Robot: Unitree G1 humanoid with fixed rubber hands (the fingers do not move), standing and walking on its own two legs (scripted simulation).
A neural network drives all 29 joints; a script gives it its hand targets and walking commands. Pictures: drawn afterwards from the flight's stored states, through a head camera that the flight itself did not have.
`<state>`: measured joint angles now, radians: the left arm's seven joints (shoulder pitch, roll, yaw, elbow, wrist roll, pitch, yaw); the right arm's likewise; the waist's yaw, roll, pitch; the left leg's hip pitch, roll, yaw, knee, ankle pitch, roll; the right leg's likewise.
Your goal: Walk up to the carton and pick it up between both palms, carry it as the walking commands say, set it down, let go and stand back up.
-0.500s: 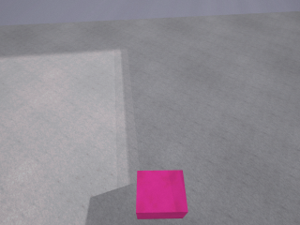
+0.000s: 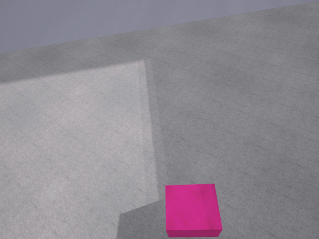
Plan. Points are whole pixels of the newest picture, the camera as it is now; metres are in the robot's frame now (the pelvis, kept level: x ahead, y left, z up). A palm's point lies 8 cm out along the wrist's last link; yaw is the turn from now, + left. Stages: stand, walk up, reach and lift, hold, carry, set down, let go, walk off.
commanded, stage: walk up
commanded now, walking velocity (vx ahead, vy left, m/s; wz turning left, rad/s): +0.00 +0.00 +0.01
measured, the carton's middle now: (191, 210) +0.39 -0.05 -0.68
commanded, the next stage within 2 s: stand in 1.42 s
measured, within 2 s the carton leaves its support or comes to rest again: neither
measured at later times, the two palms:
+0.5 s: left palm out of the picture +0.02 +0.29 -0.15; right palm out of the picture +0.00 -0.26 -0.13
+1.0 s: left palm out of the picture +0.02 +0.23 -0.15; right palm out of the picture +0.04 -0.23 -0.13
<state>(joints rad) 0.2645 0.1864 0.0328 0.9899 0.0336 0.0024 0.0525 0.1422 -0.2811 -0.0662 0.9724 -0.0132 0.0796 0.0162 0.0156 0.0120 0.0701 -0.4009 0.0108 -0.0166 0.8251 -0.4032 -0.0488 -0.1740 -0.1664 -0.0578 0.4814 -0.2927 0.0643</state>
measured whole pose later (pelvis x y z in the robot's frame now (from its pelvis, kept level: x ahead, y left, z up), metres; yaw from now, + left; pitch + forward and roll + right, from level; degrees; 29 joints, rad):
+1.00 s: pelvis -0.01 +0.00 +0.00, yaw +0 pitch -1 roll +0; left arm 0.24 0.17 0.00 1.08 0.00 0.00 0.03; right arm 0.20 -0.19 0.00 1.07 -0.01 -0.01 -0.03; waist 0.01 -0.02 0.01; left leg -0.13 0.01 0.04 0.41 -0.26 0.00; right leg -0.11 -0.05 -0.09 0.40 -0.28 0.02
